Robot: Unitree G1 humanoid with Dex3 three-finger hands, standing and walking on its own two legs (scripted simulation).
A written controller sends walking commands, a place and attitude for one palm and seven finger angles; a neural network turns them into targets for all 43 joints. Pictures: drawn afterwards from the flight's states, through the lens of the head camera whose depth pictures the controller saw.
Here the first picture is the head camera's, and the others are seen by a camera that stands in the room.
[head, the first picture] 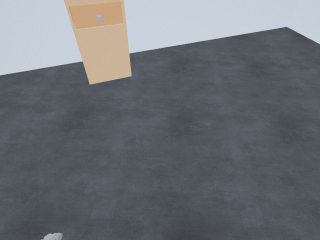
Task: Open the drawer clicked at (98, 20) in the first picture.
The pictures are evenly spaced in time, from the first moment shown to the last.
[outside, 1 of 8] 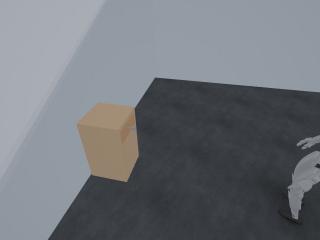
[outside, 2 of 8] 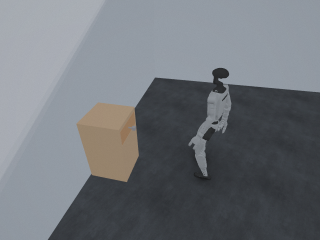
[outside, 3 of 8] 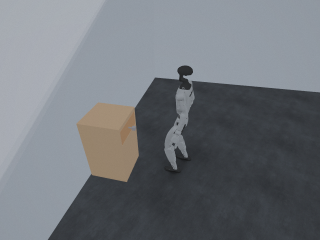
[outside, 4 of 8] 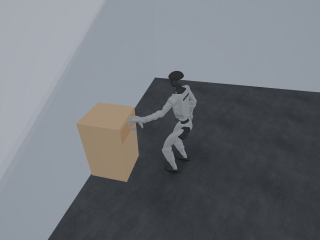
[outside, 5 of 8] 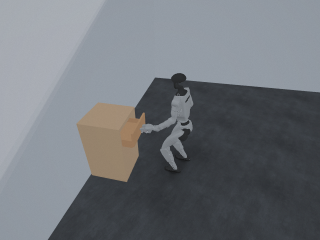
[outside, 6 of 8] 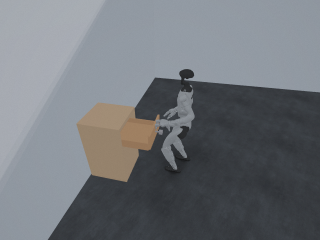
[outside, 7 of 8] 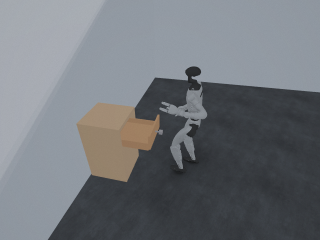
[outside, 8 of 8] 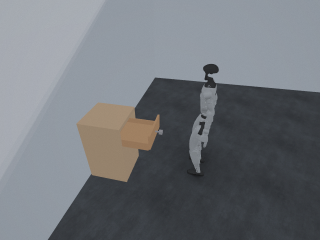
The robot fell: no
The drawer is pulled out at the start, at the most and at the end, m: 0.00 0.30 0.30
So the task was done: yes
